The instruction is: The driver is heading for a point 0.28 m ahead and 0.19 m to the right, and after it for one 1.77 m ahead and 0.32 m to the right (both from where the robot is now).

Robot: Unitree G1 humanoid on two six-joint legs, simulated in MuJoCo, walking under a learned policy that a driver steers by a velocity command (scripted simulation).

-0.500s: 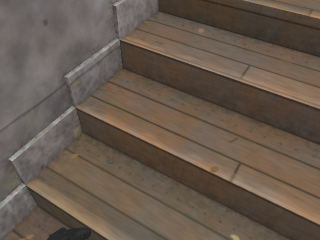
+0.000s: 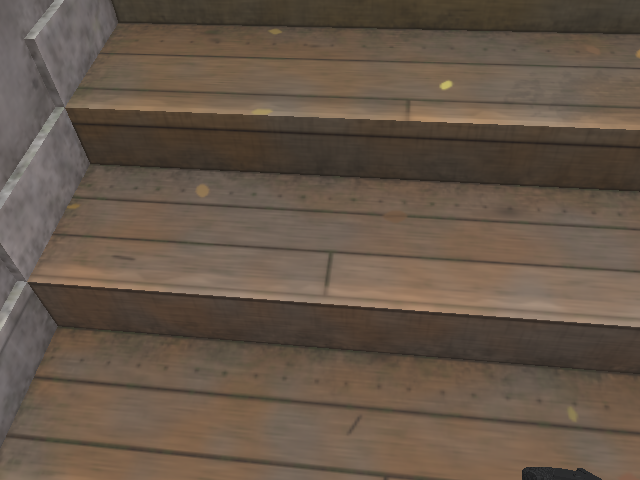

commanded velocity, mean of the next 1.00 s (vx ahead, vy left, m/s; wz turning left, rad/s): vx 0.45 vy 0.00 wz -0.56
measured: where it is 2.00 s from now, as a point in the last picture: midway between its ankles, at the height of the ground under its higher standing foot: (308, 258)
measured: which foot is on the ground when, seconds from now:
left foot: down 0.00-0.06, up 0.08-0.46, down 0.48-0.98, up 1.00-1.00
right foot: up 0.00-0.08, down 0.10-0.48, up 0.50-0.94, down 0.96-1.00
